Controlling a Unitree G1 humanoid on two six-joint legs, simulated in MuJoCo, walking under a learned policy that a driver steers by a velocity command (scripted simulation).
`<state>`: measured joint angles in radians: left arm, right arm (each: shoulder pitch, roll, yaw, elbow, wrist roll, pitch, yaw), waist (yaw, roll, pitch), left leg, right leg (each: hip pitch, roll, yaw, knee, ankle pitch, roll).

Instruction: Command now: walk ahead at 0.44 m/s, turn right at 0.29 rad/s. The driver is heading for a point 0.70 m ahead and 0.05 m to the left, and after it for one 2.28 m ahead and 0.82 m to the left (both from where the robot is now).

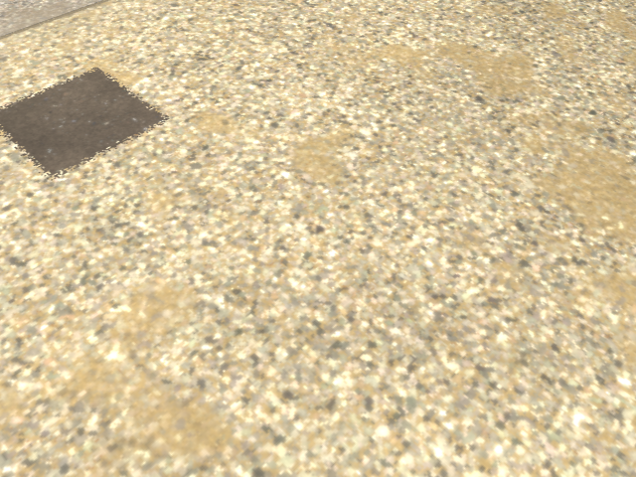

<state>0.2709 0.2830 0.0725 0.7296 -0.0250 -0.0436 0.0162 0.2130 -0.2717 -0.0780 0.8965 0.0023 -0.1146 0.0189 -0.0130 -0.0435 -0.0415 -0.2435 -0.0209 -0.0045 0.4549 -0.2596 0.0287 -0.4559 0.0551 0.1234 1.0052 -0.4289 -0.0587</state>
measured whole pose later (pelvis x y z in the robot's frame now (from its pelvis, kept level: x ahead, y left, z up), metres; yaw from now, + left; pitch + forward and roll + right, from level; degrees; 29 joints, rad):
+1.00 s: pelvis +0.53 -0.02 -0.01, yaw -1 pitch +2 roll -1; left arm 0.31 0.29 0.05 0.83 -0.02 -0.09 0.00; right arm 0.17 -0.28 -0.05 0.80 0.00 -0.08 0.04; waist 0.00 -0.02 0.03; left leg -0.39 -0.03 0.04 0.51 -0.15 0.06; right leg -0.37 -0.03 0.03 1.16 -0.39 -0.03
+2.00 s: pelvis +1.02 +0.07 -0.01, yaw +32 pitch +1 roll -1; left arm 0.22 0.31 0.06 0.81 -0.02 -0.10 0.00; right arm 0.19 -0.30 -0.07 0.63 0.02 -0.03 0.04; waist 0.02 -0.01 0.07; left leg -0.41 -0.07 0.01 0.57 -0.18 0.09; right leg -0.36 -0.07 0.02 1.20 -0.42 0.01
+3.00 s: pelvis +1.48 +0.40 -0.01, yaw +40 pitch +2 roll -1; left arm 0.36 0.30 0.04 0.88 -0.02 -0.06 -0.01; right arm 0.10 -0.27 -0.04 0.67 0.00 -0.08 0.03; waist 0.05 -0.02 0.03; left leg -0.44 -0.01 0.04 0.55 -0.15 0.05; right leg -0.24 0.00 0.04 1.02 -0.47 -0.02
